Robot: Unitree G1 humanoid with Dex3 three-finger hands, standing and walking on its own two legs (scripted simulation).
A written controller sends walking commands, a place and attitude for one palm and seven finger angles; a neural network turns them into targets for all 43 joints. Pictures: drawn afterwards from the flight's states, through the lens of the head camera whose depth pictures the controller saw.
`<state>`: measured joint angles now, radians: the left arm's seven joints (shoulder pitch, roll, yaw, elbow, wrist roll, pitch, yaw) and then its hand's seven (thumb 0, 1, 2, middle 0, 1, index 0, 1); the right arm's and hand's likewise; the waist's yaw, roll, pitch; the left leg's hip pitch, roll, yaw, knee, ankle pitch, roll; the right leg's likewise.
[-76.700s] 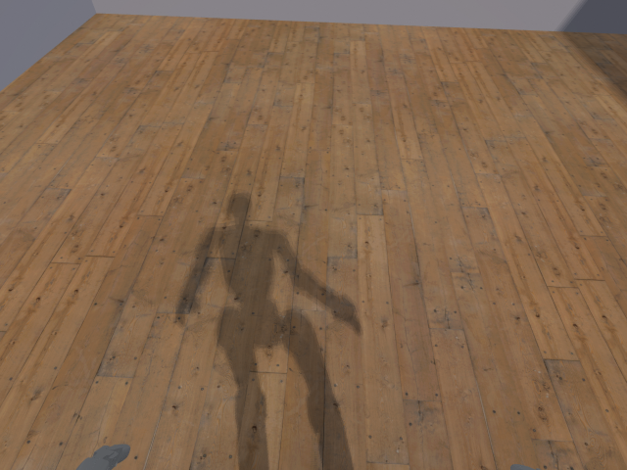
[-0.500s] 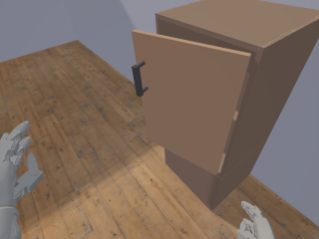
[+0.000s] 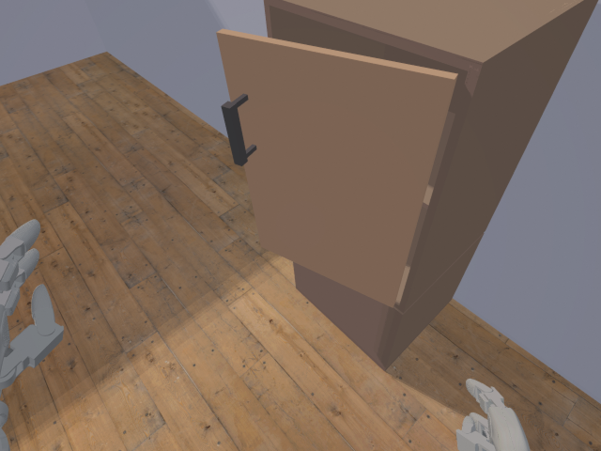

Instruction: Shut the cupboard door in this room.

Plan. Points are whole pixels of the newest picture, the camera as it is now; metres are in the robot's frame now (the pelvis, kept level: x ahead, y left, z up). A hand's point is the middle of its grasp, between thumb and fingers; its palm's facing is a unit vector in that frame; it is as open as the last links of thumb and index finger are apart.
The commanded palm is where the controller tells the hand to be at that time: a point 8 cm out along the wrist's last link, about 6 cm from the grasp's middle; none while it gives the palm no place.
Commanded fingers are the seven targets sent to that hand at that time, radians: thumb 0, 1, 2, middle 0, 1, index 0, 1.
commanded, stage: step back with the hand held close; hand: left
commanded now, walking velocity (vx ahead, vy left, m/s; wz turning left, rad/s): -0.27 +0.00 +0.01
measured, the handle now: (241, 130) +0.67 +0.17 +0.08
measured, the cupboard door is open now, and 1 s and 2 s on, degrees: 17 17 17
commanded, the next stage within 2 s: stop stepping back and stand still in 0.90 s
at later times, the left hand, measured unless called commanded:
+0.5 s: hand out of the picture +0.09 +0.30 +0.16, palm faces +0.48 -0.74 -0.47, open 7.4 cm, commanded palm +0.02 +0.33 +0.18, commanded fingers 0.00 0.90 0.90 -0.20 -0.30 -0.20 -0.30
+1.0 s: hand out of the picture -0.04 +0.32 +0.17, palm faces +0.52 -0.74 -0.43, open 7.4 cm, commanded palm -0.08 +0.36 +0.18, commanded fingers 0.00 0.90 0.90 -0.20 -0.30 -0.20 -0.30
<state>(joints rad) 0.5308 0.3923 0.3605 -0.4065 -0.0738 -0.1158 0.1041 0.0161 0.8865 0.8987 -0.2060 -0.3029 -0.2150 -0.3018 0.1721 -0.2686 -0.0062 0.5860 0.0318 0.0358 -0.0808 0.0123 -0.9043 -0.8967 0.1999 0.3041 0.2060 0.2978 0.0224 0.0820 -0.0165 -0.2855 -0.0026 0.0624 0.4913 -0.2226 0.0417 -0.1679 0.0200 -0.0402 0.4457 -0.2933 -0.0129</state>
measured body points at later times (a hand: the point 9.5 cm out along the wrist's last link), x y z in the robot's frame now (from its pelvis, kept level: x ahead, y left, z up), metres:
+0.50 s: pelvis -0.09 +0.02 -0.01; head -0.08 +0.03 +0.44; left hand +0.06 +0.34 +0.18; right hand +0.08 -0.21 -0.10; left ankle +0.02 +0.09 -0.74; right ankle -0.04 -0.10 -0.74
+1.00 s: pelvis -0.19 +0.04 -0.02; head -0.20 +0.08 +0.43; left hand -0.07 +0.36 +0.19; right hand +0.00 -0.17 -0.09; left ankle -0.07 +0.12 -0.72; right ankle -0.15 -0.10 -0.74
